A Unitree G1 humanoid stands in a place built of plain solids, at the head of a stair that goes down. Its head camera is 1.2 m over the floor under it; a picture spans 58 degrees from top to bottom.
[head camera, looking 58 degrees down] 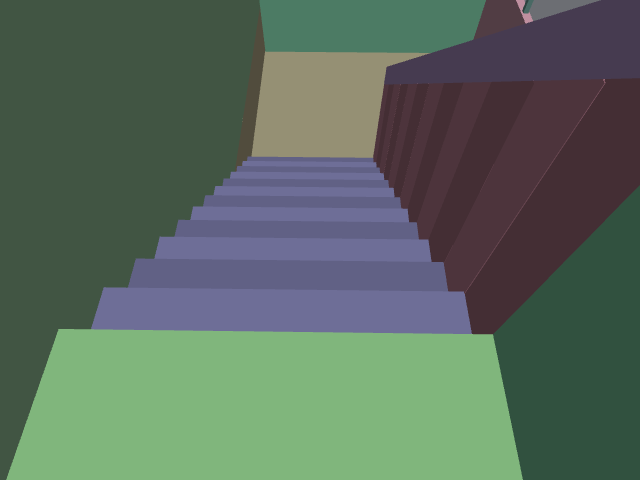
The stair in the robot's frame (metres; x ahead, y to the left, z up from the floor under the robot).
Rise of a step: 0.17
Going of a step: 0.21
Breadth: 1.25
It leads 1 degrees to the right of straight ahead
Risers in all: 13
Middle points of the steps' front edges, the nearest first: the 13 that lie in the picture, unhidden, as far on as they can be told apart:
0.44 0.13 0.00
0.65 0.13 -0.17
0.87 0.12 -0.34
1.08 0.12 -0.51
1.29 0.12 -0.67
1.50 0.12 -0.84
1.72 0.11 -1.01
1.93 0.11 -1.18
2.14 0.11 -1.35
2.36 0.10 -1.52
2.57 0.10 -1.69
2.78 0.10 -1.86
3.00 0.10 -2.03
